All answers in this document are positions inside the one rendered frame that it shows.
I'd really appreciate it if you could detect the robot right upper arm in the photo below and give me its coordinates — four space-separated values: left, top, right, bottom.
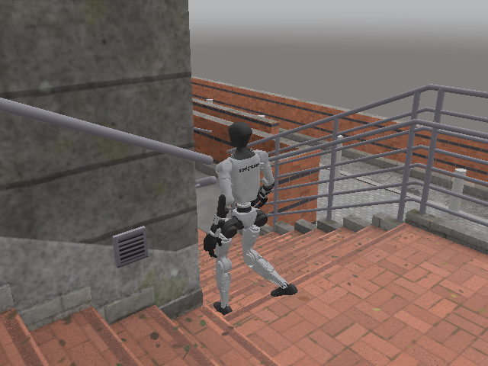
253 149 275 186

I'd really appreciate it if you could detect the robot right hand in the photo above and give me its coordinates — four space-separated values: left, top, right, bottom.
250 191 268 209

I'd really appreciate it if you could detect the robot left hand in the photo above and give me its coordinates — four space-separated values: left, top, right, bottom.
204 234 222 258

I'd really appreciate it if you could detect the robot left upper arm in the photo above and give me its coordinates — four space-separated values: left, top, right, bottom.
215 159 234 206

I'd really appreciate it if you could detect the robot torso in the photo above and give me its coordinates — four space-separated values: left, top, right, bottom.
227 148 260 230

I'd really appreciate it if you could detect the right robot forearm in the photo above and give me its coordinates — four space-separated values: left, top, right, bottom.
259 176 275 199

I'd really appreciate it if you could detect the left robot forearm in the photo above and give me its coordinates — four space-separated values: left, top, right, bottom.
209 194 229 237

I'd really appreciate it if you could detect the robot head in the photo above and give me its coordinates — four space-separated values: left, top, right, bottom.
228 122 255 160

